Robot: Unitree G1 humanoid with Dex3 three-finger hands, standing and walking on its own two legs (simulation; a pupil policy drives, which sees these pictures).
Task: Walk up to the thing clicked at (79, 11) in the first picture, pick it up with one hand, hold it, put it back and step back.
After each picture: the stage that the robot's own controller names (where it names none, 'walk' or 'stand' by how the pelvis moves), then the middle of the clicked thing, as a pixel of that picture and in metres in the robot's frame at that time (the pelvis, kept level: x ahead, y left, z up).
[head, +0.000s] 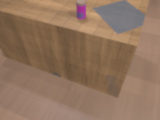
stand; (81, 9) +0.98 +0.04 -0.07
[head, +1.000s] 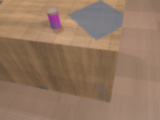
walk; (54, 18) +0.85 +0.23 -0.06
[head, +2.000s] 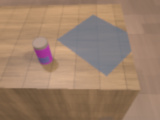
stand; (43, 51) +0.52 +0.22 -0.03
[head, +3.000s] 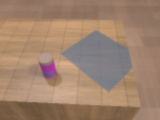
stand; (47, 65) +0.49 +0.19 -0.07
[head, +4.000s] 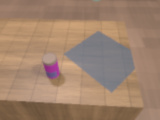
stand; (51, 66) +0.49 +0.17 -0.08
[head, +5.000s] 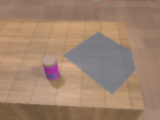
stand; (51, 67) +0.48 +0.17 -0.08
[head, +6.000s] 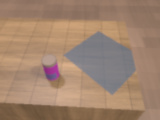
stand; (50, 67) +0.48 +0.17 -0.08
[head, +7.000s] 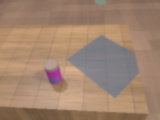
rise first; (53, 72) +0.47 +0.19 -0.07
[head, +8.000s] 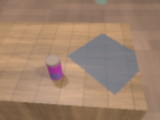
go down; (54, 67) +0.49 +0.18 -0.07
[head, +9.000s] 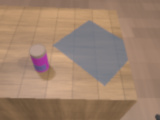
go down; (39, 58) +0.49 +0.18 -0.05
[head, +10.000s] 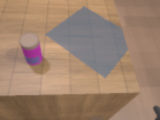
go down; (31, 49) +0.48 +0.18 -0.01
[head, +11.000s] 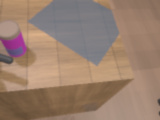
close in; (12, 40) +0.49 +0.19 +0.02
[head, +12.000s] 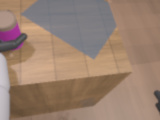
close; (9, 31) +0.51 +0.18 +0.04
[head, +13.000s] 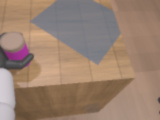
lift; (17, 51) +0.45 +0.18 +0.02
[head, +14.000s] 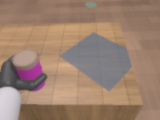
lift; (30, 71) +0.32 +0.17 +0.14
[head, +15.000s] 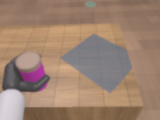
hold; (33, 72) +0.32 +0.17 +0.13
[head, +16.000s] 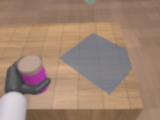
hold; (34, 75) +0.33 +0.17 +0.11
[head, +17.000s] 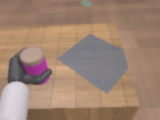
crouch; (36, 66) +0.35 +0.16 +0.12
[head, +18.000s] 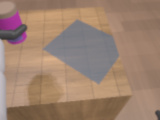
lower; (10, 23) +0.49 +0.20 +0.16
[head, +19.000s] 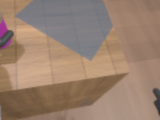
lower; out of the picture +0.51 +0.21 +0.04
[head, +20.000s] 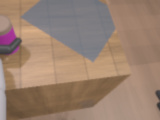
lower; (4, 36) +0.49 +0.19 +0.03
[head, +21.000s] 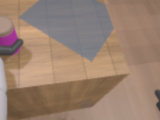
lower; (5, 37) +0.49 +0.19 +0.03
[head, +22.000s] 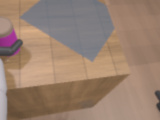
lower; (5, 38) +0.49 +0.19 +0.03
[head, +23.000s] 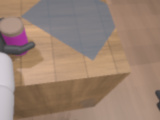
open; (15, 37) +0.49 +0.16 +0.03
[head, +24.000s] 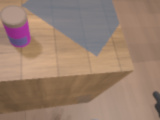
rise; (17, 28) +0.49 +0.16 +0.04
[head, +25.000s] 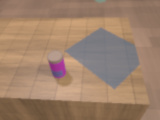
sink last; (57, 64) +0.48 +0.16 -0.02
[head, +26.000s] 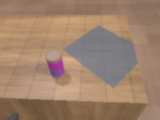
stand; (55, 64) +0.48 +0.16 -0.03
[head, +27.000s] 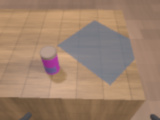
stand; (50, 60) +0.47 +0.16 -0.02
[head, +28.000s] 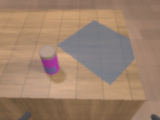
stand; (49, 60) +0.47 +0.17 -0.01
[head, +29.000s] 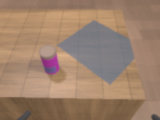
stand; (49, 60) +0.47 +0.17 -0.01
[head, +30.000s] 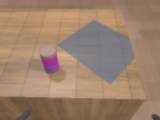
stand; (49, 59) +0.47 +0.17 -0.01
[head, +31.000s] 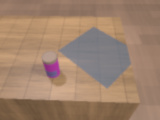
stand; (51, 65) +0.48 +0.17 -0.05
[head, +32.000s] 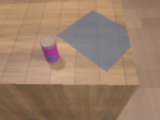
walk; (50, 49) +0.52 +0.18 -0.05
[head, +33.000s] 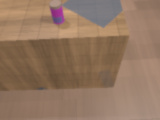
walk; (57, 12) +0.78 +0.19 -0.05
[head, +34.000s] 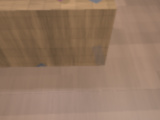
stand; out of the picture +1.08 +0.19 -0.05
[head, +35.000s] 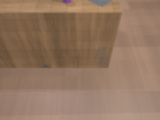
stand; out of the picture +1.09 +0.16 -0.07
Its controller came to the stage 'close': yes
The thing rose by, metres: 0.22
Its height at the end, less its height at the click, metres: +0.00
